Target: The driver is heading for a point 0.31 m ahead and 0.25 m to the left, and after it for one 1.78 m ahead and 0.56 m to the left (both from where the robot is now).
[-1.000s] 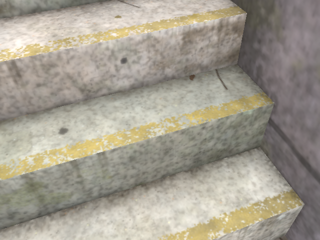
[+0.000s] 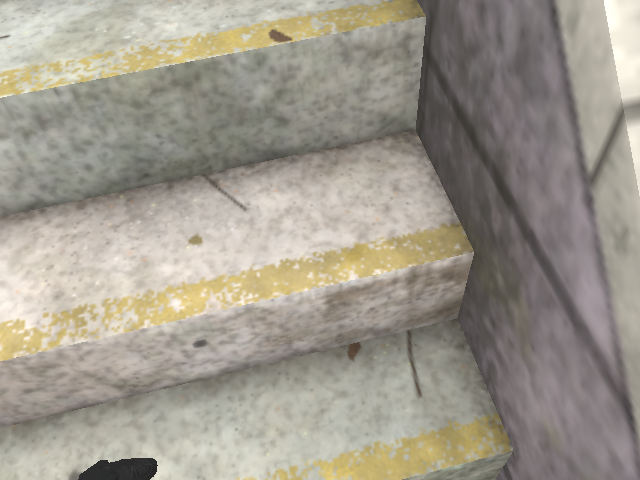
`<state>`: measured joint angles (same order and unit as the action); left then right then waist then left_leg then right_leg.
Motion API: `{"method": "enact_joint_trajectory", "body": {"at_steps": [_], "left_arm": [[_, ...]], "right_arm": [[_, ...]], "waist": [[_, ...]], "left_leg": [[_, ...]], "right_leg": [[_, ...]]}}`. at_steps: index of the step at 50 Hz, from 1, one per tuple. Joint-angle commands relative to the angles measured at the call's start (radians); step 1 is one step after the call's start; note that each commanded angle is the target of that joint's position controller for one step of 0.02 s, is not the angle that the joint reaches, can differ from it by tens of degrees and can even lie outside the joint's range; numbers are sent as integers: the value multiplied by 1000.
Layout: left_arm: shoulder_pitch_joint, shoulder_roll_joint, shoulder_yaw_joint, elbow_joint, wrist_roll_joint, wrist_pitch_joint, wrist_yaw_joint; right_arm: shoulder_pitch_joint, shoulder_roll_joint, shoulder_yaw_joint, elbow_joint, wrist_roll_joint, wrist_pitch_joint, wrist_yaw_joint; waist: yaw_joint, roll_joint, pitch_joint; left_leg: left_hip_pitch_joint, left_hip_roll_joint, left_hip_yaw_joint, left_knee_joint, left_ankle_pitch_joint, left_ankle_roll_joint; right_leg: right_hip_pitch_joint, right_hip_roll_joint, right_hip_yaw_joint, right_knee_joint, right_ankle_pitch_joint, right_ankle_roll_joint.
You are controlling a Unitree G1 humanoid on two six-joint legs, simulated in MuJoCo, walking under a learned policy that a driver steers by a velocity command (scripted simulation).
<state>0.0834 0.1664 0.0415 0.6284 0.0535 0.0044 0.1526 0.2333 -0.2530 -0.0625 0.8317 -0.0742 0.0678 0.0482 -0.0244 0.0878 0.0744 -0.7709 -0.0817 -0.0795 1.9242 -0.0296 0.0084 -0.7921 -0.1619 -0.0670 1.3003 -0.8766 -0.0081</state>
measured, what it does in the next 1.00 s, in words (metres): steps to the left, turning left: left foot, then right foot 0.21 m lower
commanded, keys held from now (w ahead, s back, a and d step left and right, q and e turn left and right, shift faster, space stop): w+q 0.44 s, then q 0.50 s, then no key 0.06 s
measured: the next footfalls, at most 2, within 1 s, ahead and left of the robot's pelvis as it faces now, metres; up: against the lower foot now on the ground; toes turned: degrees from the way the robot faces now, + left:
left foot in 0.20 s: +0.00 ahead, +0.14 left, -0.02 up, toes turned -2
right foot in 0.60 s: -0.10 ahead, +0.05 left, -0.22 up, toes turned +18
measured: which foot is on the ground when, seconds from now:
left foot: up 0.00-0.18, down 0.20-0.60, up 0.62-0.98, down 1.00-1.00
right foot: down 0.00-0.28, up 0.30-0.58, down 0.60-1.00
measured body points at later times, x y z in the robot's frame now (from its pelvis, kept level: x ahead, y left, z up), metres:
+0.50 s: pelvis -0.03 +0.09 +0.02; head +0.01 +0.10 +0.46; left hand +0.17 +0.33 -0.07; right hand +0.12 -0.13 -0.08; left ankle -0.04 +0.14 -0.61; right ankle -0.11 +0.01 -0.59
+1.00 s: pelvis +0.01 +0.21 -0.07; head +0.02 +0.22 +0.38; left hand -0.13 +0.36 -0.23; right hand +0.35 +0.17 -0.10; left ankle +0.06 +0.39 -0.60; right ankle -0.13 +0.04 -0.80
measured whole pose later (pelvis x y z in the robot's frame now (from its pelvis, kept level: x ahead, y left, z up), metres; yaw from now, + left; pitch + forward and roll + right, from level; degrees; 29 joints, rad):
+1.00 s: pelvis +0.01 +0.21 -0.07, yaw +30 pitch +11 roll +4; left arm 0.47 0.15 -0.01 1.07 0.05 -0.04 -0.16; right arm -0.15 -0.20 0.04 0.60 0.01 0.15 0.11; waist -0.05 -0.07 -0.20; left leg -1.28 0.05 0.10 1.60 -0.44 0.18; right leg 0.04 -0.07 -0.12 0.16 -0.26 -0.09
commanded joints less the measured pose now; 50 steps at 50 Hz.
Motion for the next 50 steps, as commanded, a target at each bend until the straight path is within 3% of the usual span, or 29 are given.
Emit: {"method": "enact_joint_trajectory", "body": {"at_steps": [1,6,11,13,15,16,17,18,20,22,23,24,25,26,28,30,31,32,34,35,36,37,39,41,43,45,47,48,50], "left_arm": [[-34,-3,-5,15,18,-44,18],[-277,121,27,-21,32,-60,-24],[-163,183,56,-50,38,-1,-37],[-158,151,61,-86,43,1,-47],[-252,98,51,-97,7,39,-44],[-250,-14,11,-122,1,66,-53],[-200,-14,12,-149,15,93,-69],[-222,1,8,-215,52,89,-78],[-46,122,43,-147,62,51,-97],[352,179,77,-26,35,27,-81],[706,371,68,257,106,105,-188],[536,345,72,220,125,173,-246],[223,218,-6,117,84,201,-269],[20,23,-94,71,77,204,-290],[50,-43,-156,160,62,162,-291],[474,-27,-165,406,113,137,-297],[666,4,-153,504,129,116,-305],[607,199,-91,490,132,83,-327],[154,288,-1,291,85,-24,-307],[176,229,-20,277,62,-66,-296],[167,211,-21,295,62,-86,-273],[124,198,-25,277,63,-93,-248],[172,95,-45,315,14,-98,-227],[447,128,-34,356,-30,-76,-224],[706,118,-35,466,8,-53,-241],[660,101,-39,479,45,-50,-257],[414,211,0,404,-10,-25,-308],[364,235,2,405,-19,-35,-320],[319,335,35,353,-14,-82,-330]], "right_arm": [[-145,-4,-3,-231,-28,-20,-34],[149,-43,-31,-181,3,34,-40],[45,-12,-21,-320,-2,47,-69],[-49,-8,-14,-401,-25,19,-58],[105,0,-2,-367,-14,-18,-44],[187,0,20,-309,-34,-54,-44],[69,-32,32,-333,-23,-74,-52],[37,-86,9,-338,0,-85,-76],[49,-44,-8,-327,4,-125,-84],[-290,-52,-22,-412,-2,-149,-97],[-452,-23,93,-574,146,-61,-60],[-493,36,110,-632,147,-21,-35],[-254,106,148,-523,53,21,-29],[-45,146,147,-459,64,47,-45],[129,73,126,-378,62,33,-70],[-11,70,161,-450,49,68,-1],[23,125,185,-393,49,93,37],[219,44,163,-302,-6,102,32],[410,30,162,-146,-33,76,4],[269,-12,133,-111,4,52,-18],[152,-45,100,-106,45,29,-2],[26,-78,77,-123,67,11,11],[-147,51,82,-207,52,-10,42],[-384,48,77,-266,44,-22,33],[-545,86,107,-327,49,-32,14],[-556,110,120,-332,60,-22,5],[-677,137,158,-396,44,71,66],[-588,202,167,-392,65,95,101],[-311,14,102,-322,127,85,78]], "waist": [[-83,-255,-119],[-300,-138,-154],[-156,-420,-148],[-103,-255,-134],[-226,26,-145],[-198,251,-64],[-77,359,-133],[-32,312,-172],[21,12,-127],[255,-36,-224],[59,-259,-334],[-4,-125,-155],[-114,-240,-231],[-188,-130,-204],[-211,-146,-270],[-94,-132,-441],[-30,-166,-482],[-101,-246,-550],[-173,49,-501],[-69,305,-342],[-74,353,-183],[-61,287,-115],[-64,36,-112],[68,-17,-64],[127,-98,-60],[80,-151,-76],[-23,-166,-54],[-95,-272,-112],[-202,-286,-335]], "left_leg": [[-173,30,-100,277,-33,16],[71,52,28,-25,-14,13],[105,199,90,-612,-266,48],[34,209,16,-763,-319,118],[352,171,17,-1260,-26,200],[415,62,9,-1371,79,172],[397,13,5,-1214,324,166],[321,59,-240,-1162,188,144],[337,55,-224,-1055,234,62],[61,123,-342,-782,343,88],[-145,-10,-413,-754,-327,84],[-305,16,-419,-746,-372,82],[-223,-122,-275,-743,-349,-11],[-85,-139,-247,-680,-344,-6],[7,-124,-388,-566,-366,188],[-308,-180,-379,-444,-413,240],[-705,-230,-289,-170,-413,184],[-1005,-188,-247,203,-570,130],[-1053,-26,-355,584,-429,4],[-1104,-4,-379,644,-299,-39],[-998,7,-353,523,-86,-17],[-841,46,-285,418,-21,-8],[-715,93,-107,400,-230,85],[-886,100,-37,308,-415,132],[-1106,106,-21,193,-537,215],[-1096,141,17,49,-485,243],[-619,169,244,-339,-785,201],[-250,74,347,-202,-480,151],[194,-43,347,-572,-166,145]], "right_leg": [[115,-252,381,-457,250,-107],[33,-253,180,-446,188,-82],[333,-335,169,-505,308,-92],[364,-310,170,-280,439,-88],[149,-88,-54,167,399,22],[-8,67,-87,501,251,44],[-17,163,-119,666,291,91],[-47,156,22,636,306,109],[23,168,27,409,310,37],[383,189,60,144,507,-8],[188,272,238,148,980,-53],[216,273,187,35,782,-42],[191,232,176,-406,879,-127],[89,160,167,-656,764,-136],[128,117,239,-873,876,-111],[605,108,251,-892,1044,-259],[959,85,266,-734,1111,-339],[1161,-124,499,-585,1631,-562],[1220,-410,769,-857,1288,-556],[1197,-352,769,-927,1046,-508],[1045,-233,591,-968,1077,-385],[809,-188,475,-984,1112,-345],[629,-95,251,-986,1190,-360],[768,-90,271,-969,1356,-375],[1022,-133,278,-962,1472,-345],[1033,-151,223,-1035,1376,-314],[620,-166,92,-1237,1609,-324],[427,-154,66,-1193,2244,-361],[513,-102,7,-1030,2746,-246]]}}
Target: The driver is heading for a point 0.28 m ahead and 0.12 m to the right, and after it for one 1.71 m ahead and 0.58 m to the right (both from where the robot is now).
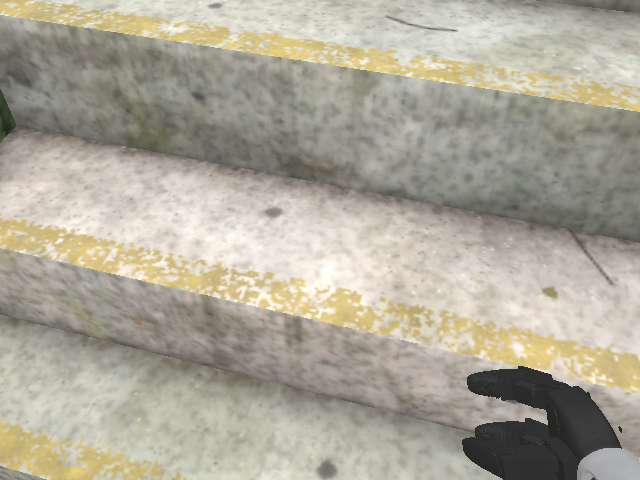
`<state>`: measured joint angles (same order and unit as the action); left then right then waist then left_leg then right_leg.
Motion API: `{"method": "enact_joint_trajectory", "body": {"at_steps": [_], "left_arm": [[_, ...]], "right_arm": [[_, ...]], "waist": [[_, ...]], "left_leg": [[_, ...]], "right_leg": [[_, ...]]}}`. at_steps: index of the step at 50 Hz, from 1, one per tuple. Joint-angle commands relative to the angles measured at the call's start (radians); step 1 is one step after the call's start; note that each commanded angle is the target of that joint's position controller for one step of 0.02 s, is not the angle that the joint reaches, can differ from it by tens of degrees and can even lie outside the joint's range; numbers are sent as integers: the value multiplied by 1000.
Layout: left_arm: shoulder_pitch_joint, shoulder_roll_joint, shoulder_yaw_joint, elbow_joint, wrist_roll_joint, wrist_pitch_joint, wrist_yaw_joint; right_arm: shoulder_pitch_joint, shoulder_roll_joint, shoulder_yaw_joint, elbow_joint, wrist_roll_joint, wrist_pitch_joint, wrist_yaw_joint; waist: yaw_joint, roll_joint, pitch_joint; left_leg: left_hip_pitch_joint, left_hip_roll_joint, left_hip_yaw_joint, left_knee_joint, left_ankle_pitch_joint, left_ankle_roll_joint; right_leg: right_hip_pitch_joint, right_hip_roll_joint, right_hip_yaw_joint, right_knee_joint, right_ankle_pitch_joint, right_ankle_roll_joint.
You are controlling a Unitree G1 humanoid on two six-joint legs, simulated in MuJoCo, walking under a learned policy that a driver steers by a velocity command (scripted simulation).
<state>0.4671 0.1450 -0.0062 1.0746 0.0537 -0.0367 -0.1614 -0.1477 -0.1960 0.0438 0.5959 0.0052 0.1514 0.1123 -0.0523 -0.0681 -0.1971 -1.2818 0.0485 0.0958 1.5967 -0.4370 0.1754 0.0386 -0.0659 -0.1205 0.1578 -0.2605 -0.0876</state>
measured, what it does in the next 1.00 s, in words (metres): climbs, turning right: right foot, then left foot 0.21 m higher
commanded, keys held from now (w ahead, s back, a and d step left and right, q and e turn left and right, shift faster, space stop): no key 0.02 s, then e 0.64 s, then w+e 0.14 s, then e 0.20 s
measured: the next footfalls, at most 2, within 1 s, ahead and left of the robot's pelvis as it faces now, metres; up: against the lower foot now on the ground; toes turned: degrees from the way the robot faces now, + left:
right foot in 0.62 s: +0.13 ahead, -0.10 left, +0.22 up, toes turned -11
left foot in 1.00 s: +0.36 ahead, +0.10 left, +0.43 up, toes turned -28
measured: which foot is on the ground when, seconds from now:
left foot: down 0.00-0.68, up 0.70-0.98, down 1.00-1.00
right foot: down 0.00-0.04, up 0.06-0.60, down 0.62-1.00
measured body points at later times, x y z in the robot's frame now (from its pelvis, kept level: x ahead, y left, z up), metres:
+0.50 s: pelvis +0.14 +0.05 +0.20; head +0.13 +0.04 +0.65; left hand +0.20 +0.33 +0.07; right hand +0.39 -0.15 +0.16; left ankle +0.14 +0.13 -0.53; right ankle +0.08 -0.12 -0.33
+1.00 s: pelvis +0.22 +0.03 +0.22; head +0.22 +0.02 +0.67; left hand +0.22 +0.26 +0.07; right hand +0.41 -0.23 +0.18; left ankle +0.32 +0.12 -0.32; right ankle +0.09 -0.09 -0.53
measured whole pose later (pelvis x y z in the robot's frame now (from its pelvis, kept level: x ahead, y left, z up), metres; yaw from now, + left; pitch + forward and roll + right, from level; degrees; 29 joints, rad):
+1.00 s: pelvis +0.22 +0.03 +0.22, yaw -22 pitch +12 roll +2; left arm 0.54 0.17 0.03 1.02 0.07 -0.02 -0.08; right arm -0.04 -0.15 0.06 0.55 -0.02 0.04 0.03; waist 0.03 -0.04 -0.22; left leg -1.15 -0.02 0.03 1.62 -0.73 0.13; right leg -0.24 -0.03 0.21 0.25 -0.22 -0.02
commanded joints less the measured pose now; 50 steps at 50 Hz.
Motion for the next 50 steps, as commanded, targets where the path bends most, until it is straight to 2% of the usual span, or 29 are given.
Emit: {"method": "enact_joint_trajectory", "body": {"at_steps": [1,2,3,4,6,8,9,11,14,16,21,24,26,28,29,30,31,32,34,36,37,39,41,43,44,47,48,49,50], "left_arm": [[-129,367,85,-118,5,-48,-23],[-119,268,56,-184,53,-35,-37],[-163,249,95,-201,-141,-77,79],[-206,168,79,-231,-104,-64,112],[-259,33,51,-349,-34,-38,155],[-121,-4,43,-349,-14,-11,178],[-137,50,32,-274,-73,0,79],[-124,98,45,-271,-41,-6,56],[-115,174,65,-213,-77,17,41],[-93,211,80,-166,-70,23,44],[-205,275,123,-201,-46,38,145],[-200,214,115,-209,-23,29,139],[-242,112,67,-247,-9,10,104],[-236,72,22,-315,-33,-8,111],[-184,88,13,-331,-58,-30,114],[-341,145,23,-371,-95,-58,132],[-266,89,13,-381,-78,-68,127],[-244,84,10,-392,-77,-73,144],[-136,178,31,-393,-58,-60,182],[130,295,95,-315,-25,-19,151],[290,301,107,-258,-2,-11,116],[275,210,94,-197,-14,-2,93],[257,106,57,-125,-2,5,86],[97,80,38,-122,20,-10,91],[13,124,46,-143,20,-14,103],[-157,246,71,-206,43,-30,114],[-226,299,82,-244,25,-24,108],[-213,410,117,-211,-27,-20,72],[-235,358,106,-218,23,-18,46]], "right_arm": [[290,-103,-30,6,32,-21,-10],[495,-215,-60,103,-3,-35,-30],[622,-207,-97,165,-64,-78,-137],[476,-203,-106,185,-39,-100,-171],[254,-144,-106,240,-40,-136,-177],[163,-28,-82,269,-44,-167,-152],[95,69,-27,194,-55,-197,-50],[88,4,-38,185,-62,-204,-25],[-22,-65,-40,103,-76,-198,-19],[-19,-63,-33,81,-64,-215,-17],[-5,-40,0,-48,-17,-285,-16],[-55,-16,10,-75,5,-291,-10],[-47,-84,-28,-37,1,-278,-18],[191,-224,-101,48,-26,-224,-46],[237,-227,-113,70,-40,-196,-48],[364,-185,-111,75,-74,-180,-56],[225,-201,-117,83,-65,-170,-58],[173,-166,-120,68,-75,-161,-62],[145,-91,-121,11,-67,-162,-65],[9,-61,-113,-22,-54,-167,-69],[-10,-31,-98,-6,-67,-171,-67],[-21,-21,-89,-12,-73,-214,-77],[-123,-1,-55,-74,-41,-249,-88],[-140,9,-24,-136,-13,-243,-108],[-130,-10,-16,-165,-8,-228,-116],[-60,-73,-21,-202,-35,-174,-116],[-23,-50,-14,-173,-55,-142,-109],[-68,-46,5,-190,-28,-73,-71],[18,-36,9,-103,-3,-39,-50]], "waist": [[-230,-125,-123],[-189,232,-338],[-195,283,-344],[-106,200,-293],[50,151,46],[157,106,215],[75,152,198],[116,29,112],[156,60,-25],[143,95,-2],[62,165,8],[104,140,25],[98,167,75],[16,249,50],[20,208,33],[-83,60,-16],[25,185,-21],[33,187,-29],[29,47,-124],[176,-89,-48],[241,-172,-48],[251,-130,44],[245,-59,138],[141,18,93],[115,-50,59],[-8,96,-47],[-57,40,-52],[-117,-72,13],[-99,-88,-23]], "left_leg": [[996,-173,45,-404,379,22],[1337,14,-403,-624,791,162],[1260,215,-874,-959,790,222],[1071,200,-861,-1045,469,201],[825,143,-611,-1051,-130,59],[641,82,-365,-1031,-190,-45],[574,66,-293,-1144,4,-24],[637,115,-285,-1187,181,24],[666,108,-160,-1241,261,-45],[671,102,-104,-1252,318,-29],[1006,192,-139,-1164,590,96],[1056,196,-65,-1183,553,40],[1066,207,-27,-1168,559,24],[1281,388,-191,-1140,978,178],[1353,423,-211,-1112,1072,201],[1453,313,-129,-1054,1203,144],[1489,309,-73,-1031,1124,117],[1447,259,-13,-995,1018,57],[1092,103,99,-824,646,-103],[617,-9,85,-569,-1,-148],[430,-40,12,-103,-177,-141],[53,-39,-114,493,-253,-61],[-280,-81,-127,706,-306,15],[-156,-38,-104,511,-313,31],[-74,-66,-109,571,-429,20],[226,-11,-107,113,-166,3],[433,-22,-69,-20,-96,-8],[550,-139,31,-154,-519,-115],[526,-127,-19,-241,-229,-107]], "right_leg": [[-408,-205,78,250,2095,-111],[-625,-87,116,574,1334,-32],[-459,149,42,1191,166,51],[-563,138,225,1626,93,72],[-801,108,280,1830,218,28],[-863,128,279,1862,180,11],[-985,154,436,1831,175,-96],[-1054,147,400,1856,260,-51],[-949,134,332,1952,347,88],[-940,140,313,2006,337,132],[-1042,144,377,1923,157,225],[-847,40,263,1368,85,251],[-663,-20,117,825,-221,266],[-679,-17,113,662,-136,230],[-659,0,105,540,-13,215],[-676,92,52,479,49,151],[-652,88,43,334,177,121],[-583,101,43,298,320,70],[-201,-45,290,419,906,-162],[52,-181,489,281,817,-292],[106,-226,537,248,911,-333],[121,-244,597,239,506,-269],[163,-223,578,233,459,-240],[-29,-178,446,186,565,-170],[-180,-163,444,146,571,-176],[-483,-105,431,58,270,-104],[-634,-83,421,-22,362,-127],[-745,-185,507,-145,706,-262],[-578,-265,512,-105,902,-263]]}}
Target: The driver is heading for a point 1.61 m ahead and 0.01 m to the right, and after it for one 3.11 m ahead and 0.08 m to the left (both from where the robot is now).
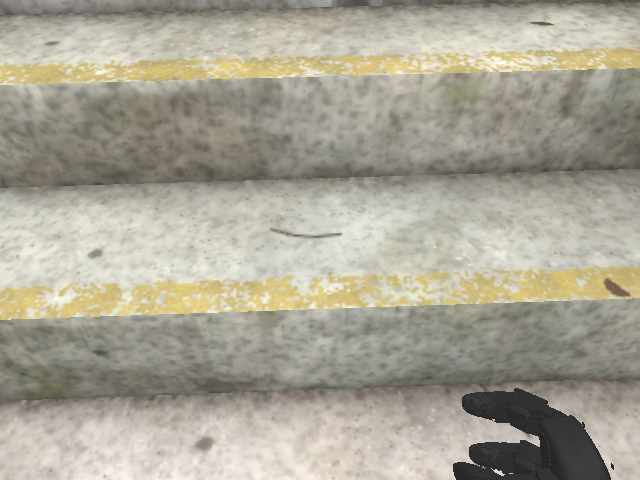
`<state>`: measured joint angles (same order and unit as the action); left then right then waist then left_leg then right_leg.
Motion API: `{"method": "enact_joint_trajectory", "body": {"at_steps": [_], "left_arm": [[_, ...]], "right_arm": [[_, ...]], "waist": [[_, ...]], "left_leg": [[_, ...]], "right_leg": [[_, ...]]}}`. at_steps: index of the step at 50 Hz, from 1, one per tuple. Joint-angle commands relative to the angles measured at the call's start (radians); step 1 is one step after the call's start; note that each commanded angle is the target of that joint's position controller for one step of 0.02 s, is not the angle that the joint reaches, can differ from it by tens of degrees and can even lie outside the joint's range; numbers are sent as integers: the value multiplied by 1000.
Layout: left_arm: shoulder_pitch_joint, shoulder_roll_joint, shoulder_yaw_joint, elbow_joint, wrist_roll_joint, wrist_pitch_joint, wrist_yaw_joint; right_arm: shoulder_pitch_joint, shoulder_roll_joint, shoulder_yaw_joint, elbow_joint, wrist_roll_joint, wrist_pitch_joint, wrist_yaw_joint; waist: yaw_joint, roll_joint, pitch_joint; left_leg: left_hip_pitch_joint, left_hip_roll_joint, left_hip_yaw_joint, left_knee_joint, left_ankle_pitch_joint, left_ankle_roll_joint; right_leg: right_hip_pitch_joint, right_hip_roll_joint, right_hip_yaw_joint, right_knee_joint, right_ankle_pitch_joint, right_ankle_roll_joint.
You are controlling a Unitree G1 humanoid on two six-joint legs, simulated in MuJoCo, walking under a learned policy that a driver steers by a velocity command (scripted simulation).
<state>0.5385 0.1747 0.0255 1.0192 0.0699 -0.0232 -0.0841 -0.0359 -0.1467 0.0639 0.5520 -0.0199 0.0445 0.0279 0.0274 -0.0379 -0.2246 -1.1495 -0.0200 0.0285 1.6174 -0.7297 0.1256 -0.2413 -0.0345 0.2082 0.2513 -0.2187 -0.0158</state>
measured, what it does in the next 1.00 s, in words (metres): climbs: right foot, then left foot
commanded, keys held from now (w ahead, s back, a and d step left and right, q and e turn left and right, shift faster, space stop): e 0.14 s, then no key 0.42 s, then w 0.44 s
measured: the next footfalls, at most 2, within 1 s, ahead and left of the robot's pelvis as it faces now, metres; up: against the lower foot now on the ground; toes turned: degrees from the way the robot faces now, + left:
right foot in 0.52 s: +0.10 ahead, -0.18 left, +0.21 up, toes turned -9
left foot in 0.92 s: +0.18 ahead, +0.03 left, +0.21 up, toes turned -9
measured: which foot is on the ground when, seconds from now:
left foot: down 0.00-0.54, up 0.56-0.90, down 0.92-1.00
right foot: down 0.00-0.08, up 0.10-0.50, down 0.52-0.90, up 0.92-1.00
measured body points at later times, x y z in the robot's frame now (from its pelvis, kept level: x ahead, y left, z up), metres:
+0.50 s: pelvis +0.05 -0.02 +0.13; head +0.04 -0.03 +0.58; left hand +0.36 +0.14 +0.07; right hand +0.11 -0.25 +0.00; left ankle +0.07 +0.13 -0.54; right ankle +0.05 -0.16 -0.50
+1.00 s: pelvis +0.13 -0.03 +0.15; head +0.12 -0.02 +0.60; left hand +0.27 +0.15 +0.01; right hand +0.06 -0.26 +0.01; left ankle +0.14 +0.03 -0.54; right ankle +0.08 -0.16 -0.40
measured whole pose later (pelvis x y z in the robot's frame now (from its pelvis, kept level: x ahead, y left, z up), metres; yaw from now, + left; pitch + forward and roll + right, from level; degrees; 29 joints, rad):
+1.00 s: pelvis +0.13 -0.03 +0.15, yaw -12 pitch +1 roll +2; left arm 0.26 0.16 0.01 0.88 0.06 -0.04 0.01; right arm 0.43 -0.14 -0.02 0.95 -0.02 -0.04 -0.03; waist -0.04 -0.07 -0.07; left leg -0.42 -0.07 0.11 0.84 -0.45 0.10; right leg -0.76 0.02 0.09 1.63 -0.23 -0.06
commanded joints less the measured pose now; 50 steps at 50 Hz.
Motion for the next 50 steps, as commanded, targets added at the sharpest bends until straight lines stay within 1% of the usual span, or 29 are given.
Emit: {"method": "enact_joint_trajectory", "body": {"at_steps": [1,2,3,4,5,7,9,11,17,24,25,26,27,28,29,31,33,34,37,38,40,42,43,44,45,46,47,48,50], "left_arm": [[-361,313,76,-197,0,-47,-54],[-172,189,46,-180,12,-65,-56],[-257,179,44,-197,34,-63,-56],[-308,98,28,-217,45,-47,-60],[-302,95,32,-164,13,-24,-54],[-346,66,25,-191,-67,-42,-18],[-306,92,12,-161,-42,-30,15],[-348,107,0,-171,-37,2,30],[-522,238,8,-263,-3,19,69],[-651,168,-13,-342,32,24,71],[-611,104,-29,-345,21,10,36],[-536,92,-20,-289,-63,-6,11],[-353,200,27,-147,-76,-17,16],[-332,402,82,-151,-90,-15,47],[-284,409,99,-167,-27,-10,48],[-289,316,67,-144,33,25,34],[-474,106,-1,-180,12,30,38],[-534,72,-10,-201,-16,11,36],[-502,71,-7,-188,-48,-33,47],[-284,72,10,-67,-58,-89,111],[-283,110,13,-59,-26,-110,170],[-343,161,30,-102,-14,-90,182],[-330,160,35,-113,-12,-79,176],[-393,151,37,-131,-17,-68,167],[-441,69,17,-154,-37,-54,143],[-493,-79,-25,-192,-42,-55,115],[-376,-82,-20,-265,-37,-47,97],[-373,-14,-17,-313,-8,-46,85],[-460,-10,-28,-357,12,-39,73]], "right_arm": [[40,-114,-30,25,23,63,30],[60,-186,-63,46,2,38,14],[187,-180,-62,96,-27,49,-2],[236,-238,-86,139,-50,45,-21],[356,-270,-98,185,-88,24,-26],[274,-185,-77,276,-25,-72,2],[132,21,-29,334,36,-132,32],[-26,80,-10,299,34,-158,0],[59,-56,-19,280,19,-214,-7],[253,-133,-34,288,19,-183,-67],[140,-124,-38,271,55,-160,-47],[136,-137,-50,318,39,-139,0],[311,-151,-74,365,-53,-122,63],[299,-107,-63,319,-94,-101,99],[227,-101,-60,317,-66,-99,76],[262,-121,-92,358,-1,-95,30],[260,-89,-76,379,-40,-110,15],[284,-101,-77,383,-73,-110,14],[281,-172,-86,406,-70,-103,18],[119,-72,-75,241,-55,-81,-23],[145,-82,-64,223,0,-54,-35],[308,-120,-71,246,55,-29,-59],[485,-135,-84,303,46,-17,-82],[662,-126,-96,349,38,-37,-94],[782,-93,-100,428,12,-64,-91],[818,-58,-91,460,-2,-83,-72],[641,-136,-103,388,-26,-86,-66],[473,-181,-123,332,-18,-96,-61],[389,-109,-106,344,14,-133,-53]], "waist": [[-186,-158,-19],[-117,63,-230],[-187,111,-258],[-215,297,-192],[-287,366,-129],[-145,286,75],[-35,-16,120],[-16,68,74],[-72,27,16],[-173,157,52],[-79,64,95],[-22,15,113],[-99,-58,96],[-60,-214,31],[62,-227,18],[41,-117,29],[-17,61,94],[-37,24,73],[-27,-7,14],[-75,13,169],[-103,-32,192],[-166,-146,156],[-183,-166,98],[-262,-130,97],[-313,127,126],[-277,239,197],[-92,314,166],[-28,318,205],[8,89,399]], "left_leg": [[345,-64,8,-345,266,-53],[501,-6,-229,-460,257,123],[619,30,-379,-649,99,105],[713,140,-603,-853,-16,158],[671,249,-908,-1019,-164,213],[576,261,-835,-963,-8,178],[558,194,-491,-869,102,99],[456,124,-379,-982,268,71],[631,204,-304,-943,586,62],[781,288,-381,-835,598,56],[694,186,-188,-872,517,18],[544,115,-159,-834,231,-43],[461,47,-21,-738,214,-78],[231,-41,7,-573,229,-185],[171,-25,-136,-123,200,-208],[62,-95,-290,408,471,-100],[51,-79,-386,371,764,-42],[68,-74,-338,337,734,-44],[41,-24,-252,301,615,-109],[159,7,-72,106,572,-115],[400,-11,60,-345,394,-123],[761,28,61,-728,177,-81],[960,-17,168,-720,140,-57],[1138,24,103,-933,269,-14],[1243,19,-9,-1085,344,36],[1243,119,-277,-1052,329,34],[1176,291,-725,-1381,-26,56],[981,395,-910,-1511,-411,86],[784,336,-672,-1438,-232,90]], "right_leg": [[-88,-262,105,-72,1071,-283],[-57,-82,-56,163,1255,-206],[-174,-100,3,240,1008,-228],[-391,4,-41,452,599,-181],[-542,62,50,1033,196,-140],[-823,144,183,1726,141,-149],[-801,66,110,1544,109,-125],[-669,46,17,1560,2,-55],[-683,1,-2,1368,-19,52],[-713,-47,-80,1004,-92,44],[-490,-15,-279,567,-325,62],[-160,1,-296,127,-199,87],[85,68,-308,350,150,51],[192,-153,130,382,519,-201],[129,-287,401,324,417,-319],[6,-259,416,287,96,-299],[-181,-186,325,295,-122,-233],[-184,-164,280,258,-110,-252],[-104,-153,233,223,-89,-287],[-97,-121,85,287,-136,-173],[-232,-73,-25,198,-65,-188],[-347,-100,-53,195,-25,-221],[-368,-129,-21,227,44,-259],[-428,-113,-46,437,130,-238],[-539,12,-154,883,84,-184],[-789,125,-99,1329,-110,-118],[-941,141,-29,1455,-45,-79],[-936,75,-92,1569,15,-40],[-1023,8,-141,1673,65,-18]]}}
